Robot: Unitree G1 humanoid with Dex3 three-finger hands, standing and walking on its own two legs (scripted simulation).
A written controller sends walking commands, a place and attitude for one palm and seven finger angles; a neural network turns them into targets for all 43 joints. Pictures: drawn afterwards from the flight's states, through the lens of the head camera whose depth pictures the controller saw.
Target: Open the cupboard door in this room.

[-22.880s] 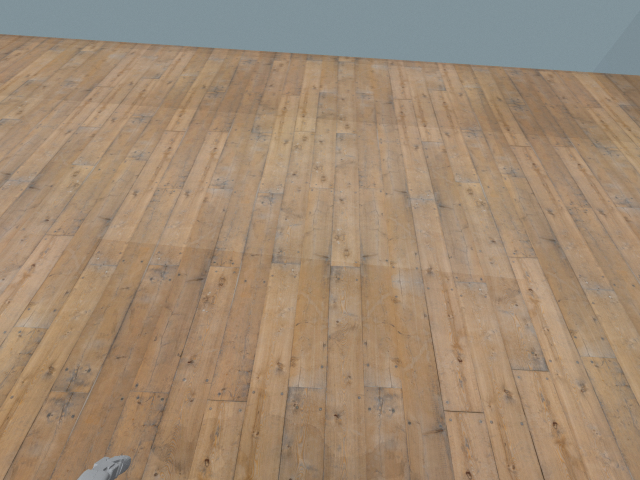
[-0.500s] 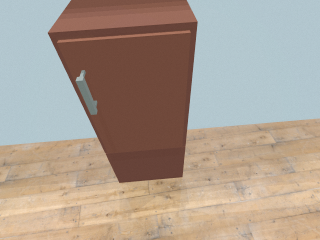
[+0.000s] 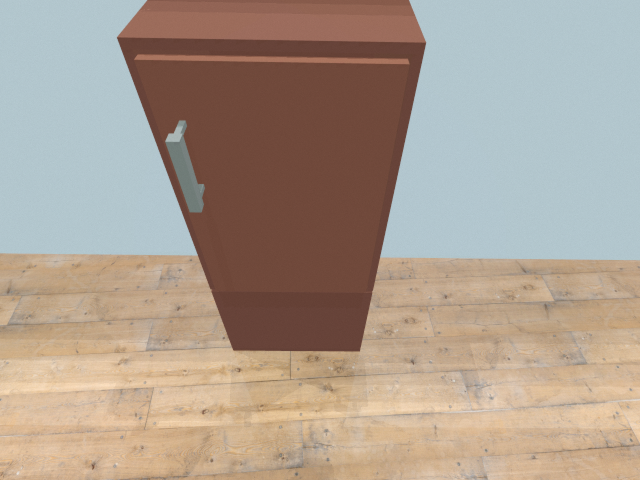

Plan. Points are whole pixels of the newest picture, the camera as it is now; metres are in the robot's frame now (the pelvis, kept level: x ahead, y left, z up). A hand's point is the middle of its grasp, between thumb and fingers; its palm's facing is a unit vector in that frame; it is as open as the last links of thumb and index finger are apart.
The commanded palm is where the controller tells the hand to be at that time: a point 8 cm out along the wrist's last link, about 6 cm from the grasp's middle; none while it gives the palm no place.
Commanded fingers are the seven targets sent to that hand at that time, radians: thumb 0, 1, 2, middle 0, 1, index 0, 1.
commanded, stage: look again from close up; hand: left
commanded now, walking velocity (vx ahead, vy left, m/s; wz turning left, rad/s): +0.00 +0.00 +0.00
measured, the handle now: (189, 168) +0.56 +0.27 +0.05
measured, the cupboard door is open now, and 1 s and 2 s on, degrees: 0 0 0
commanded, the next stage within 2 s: raise the hand with hooked fingers in 0.46 s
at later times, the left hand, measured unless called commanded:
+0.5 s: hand out of the picture +0.00 +0.23 -0.18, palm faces +0.00 -0.98 -0.19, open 7.4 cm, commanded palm none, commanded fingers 0.00 0.90 0.90 -0.20 -0.30 -0.20 -0.30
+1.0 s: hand (145, 475) +0.14 +0.23 -0.07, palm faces +0.11 -0.99 +0.01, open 8.7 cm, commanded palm +0.12 +0.29 -0.04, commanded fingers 0.00 0.36 0.67 -0.24 -0.64 -0.24 -0.64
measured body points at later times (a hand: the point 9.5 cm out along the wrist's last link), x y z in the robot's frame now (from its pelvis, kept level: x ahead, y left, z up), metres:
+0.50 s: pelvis -0.02 +0.05 +0.00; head -0.01 +0.05 +0.45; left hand +0.01 +0.28 -0.16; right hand -0.03 -0.16 -0.16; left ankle -0.02 +0.14 -0.74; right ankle -0.02 -0.07 -0.74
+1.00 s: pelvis -0.04 +0.02 -0.08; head +0.00 +0.04 +0.37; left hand +0.12 +0.28 -0.06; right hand +0.19 -0.24 -0.09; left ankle -0.02 +0.14 -0.74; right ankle -0.02 -0.07 -0.74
